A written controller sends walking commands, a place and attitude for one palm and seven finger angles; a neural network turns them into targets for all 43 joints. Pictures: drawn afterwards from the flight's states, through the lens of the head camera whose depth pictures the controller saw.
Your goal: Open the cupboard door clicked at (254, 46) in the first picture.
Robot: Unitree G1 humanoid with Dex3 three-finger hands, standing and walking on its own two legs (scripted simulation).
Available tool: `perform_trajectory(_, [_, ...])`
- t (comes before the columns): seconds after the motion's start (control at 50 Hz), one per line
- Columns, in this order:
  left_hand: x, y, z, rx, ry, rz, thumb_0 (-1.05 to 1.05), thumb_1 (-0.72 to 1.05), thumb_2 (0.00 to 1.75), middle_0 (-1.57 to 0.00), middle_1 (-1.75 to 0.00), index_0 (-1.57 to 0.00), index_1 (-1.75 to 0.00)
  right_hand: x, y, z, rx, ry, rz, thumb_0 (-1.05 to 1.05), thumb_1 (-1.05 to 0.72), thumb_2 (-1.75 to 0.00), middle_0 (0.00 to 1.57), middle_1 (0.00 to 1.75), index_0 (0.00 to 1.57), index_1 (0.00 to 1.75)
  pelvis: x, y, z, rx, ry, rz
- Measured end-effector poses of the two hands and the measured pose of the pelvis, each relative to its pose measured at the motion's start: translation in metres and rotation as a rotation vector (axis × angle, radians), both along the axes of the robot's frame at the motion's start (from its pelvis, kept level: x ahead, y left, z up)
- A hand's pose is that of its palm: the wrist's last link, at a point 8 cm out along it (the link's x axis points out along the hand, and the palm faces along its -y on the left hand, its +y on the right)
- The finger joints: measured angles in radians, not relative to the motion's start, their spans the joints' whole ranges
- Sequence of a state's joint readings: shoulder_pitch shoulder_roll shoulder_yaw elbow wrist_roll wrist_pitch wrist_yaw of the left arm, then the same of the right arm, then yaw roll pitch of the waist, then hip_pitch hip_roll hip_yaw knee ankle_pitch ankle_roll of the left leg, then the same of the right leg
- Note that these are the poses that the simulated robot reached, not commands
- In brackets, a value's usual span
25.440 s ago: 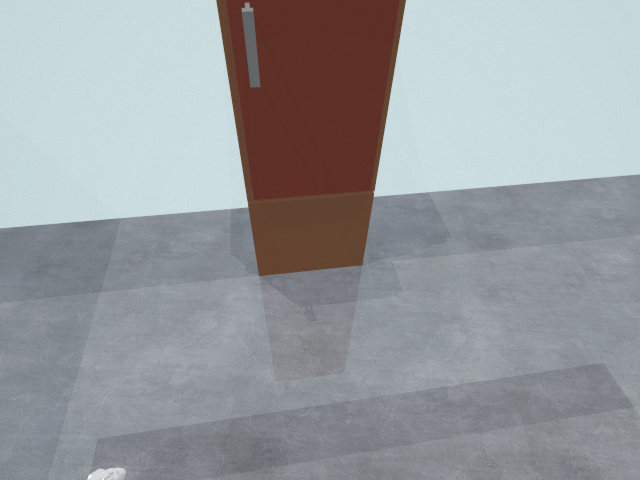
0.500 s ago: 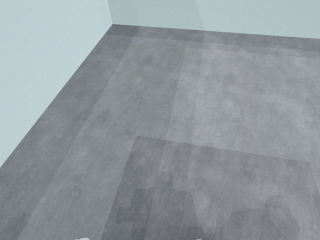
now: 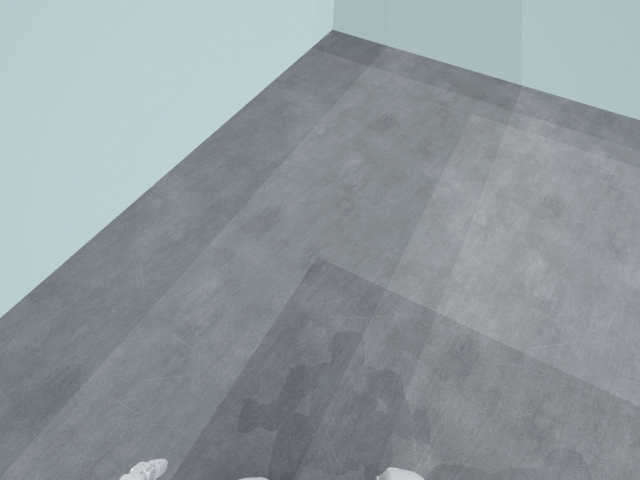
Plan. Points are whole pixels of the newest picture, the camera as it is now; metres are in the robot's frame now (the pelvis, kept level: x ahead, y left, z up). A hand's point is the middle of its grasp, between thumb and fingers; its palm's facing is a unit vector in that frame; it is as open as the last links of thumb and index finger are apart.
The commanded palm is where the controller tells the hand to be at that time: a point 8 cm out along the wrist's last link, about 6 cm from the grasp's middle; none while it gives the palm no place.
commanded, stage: turn to face it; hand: left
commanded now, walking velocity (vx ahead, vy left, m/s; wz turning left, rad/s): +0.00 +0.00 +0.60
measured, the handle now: out of the picture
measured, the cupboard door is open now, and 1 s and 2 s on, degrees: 42 42 42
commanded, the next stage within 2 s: none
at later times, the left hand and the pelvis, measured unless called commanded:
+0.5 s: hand out of the picture +0.00 +0.19 -0.19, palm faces +0.35 -0.91 -0.24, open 7.4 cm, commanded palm none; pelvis +0.02 -0.03 -0.01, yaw +20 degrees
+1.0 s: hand out of the picture -0.02 +0.14 -0.16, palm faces +0.60 -0.77 -0.23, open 7.3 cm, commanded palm none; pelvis +0.03 -0.06 +0.00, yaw +39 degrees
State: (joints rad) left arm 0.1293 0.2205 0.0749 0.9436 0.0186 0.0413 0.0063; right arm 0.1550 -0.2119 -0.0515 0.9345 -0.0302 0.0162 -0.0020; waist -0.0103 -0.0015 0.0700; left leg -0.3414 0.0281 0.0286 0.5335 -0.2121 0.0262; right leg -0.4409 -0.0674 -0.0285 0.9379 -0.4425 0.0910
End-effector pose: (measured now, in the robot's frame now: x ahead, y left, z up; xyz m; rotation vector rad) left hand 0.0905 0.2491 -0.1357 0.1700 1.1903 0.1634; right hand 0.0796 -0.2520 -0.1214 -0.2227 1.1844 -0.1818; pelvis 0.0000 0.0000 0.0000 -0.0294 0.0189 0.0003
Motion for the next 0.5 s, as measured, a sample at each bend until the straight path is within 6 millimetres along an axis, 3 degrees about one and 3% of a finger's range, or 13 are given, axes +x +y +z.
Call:
perform_trajectory(0.12, [0.004, -0.015, 0.009, 0.062, -0.087, 0.044, 0.00, 0.91, 0.90, -0.20, -0.30, -0.20, -0.30, 0.024, -0.030, -0.017, 0.030, 0.018, 0.047, 0.00, -0.91, -0.90, 0.20, 0.30, 0.20, 0.30, 0.010, -0.032, -0.010, 0.038, 0.008, 0.082])
perform_trajectory(0.22, [-0.024, -0.028, 0.013, 0.068, -0.032, 0.114, 0.00, 0.91, 0.90, -0.20, -0.30, -0.20, -0.30, 0.049, -0.042, -0.015, 0.027, 0.041, 0.105, 0.01, -0.91, -0.90, 0.20, 0.30, 0.20, 0.30, 0.015, -0.040, -0.005, 0.039, -0.011, 0.161])
perform_trajectory(0.34, [-0.064, -0.035, 0.003, 0.017, 0.033, 0.209, 0.00, 0.91, 0.90, -0.20, -0.30, -0.20, -0.30, 0.087, -0.024, -0.003, 0.017, 0.034, 0.224, 0.01, -0.91, -0.90, 0.20, 0.30, 0.19, 0.30, 0.021, -0.039, 0.000, 0.060, -0.008, 0.249])
perform_trajectory(0.42, [-0.096, -0.024, -0.019, -0.016, 0.077, 0.291, 0.00, 0.91, 0.90, -0.20, -0.30, -0.21, -0.30, 0.115, 0.000, -0.005, -0.006, -0.017, 0.319, 0.01, -0.91, -0.90, 0.20, 0.30, 0.19, 0.30, 0.022, -0.027, -0.014, 0.039, -0.003, 0.309])
perform_trajectory(0.5, [-0.113, -0.014, -0.021, -0.005, 0.124, 0.355, 0.01, 0.91, 0.90, -0.20, -0.30, -0.20, -0.30, 0.124, 0.015, 0.000, -0.017, -0.038, 0.375, 0.00, -0.91, -0.90, 0.20, 0.30, 0.20, 0.30, 0.020, -0.026, -0.012, 0.027, -0.002, 0.346])
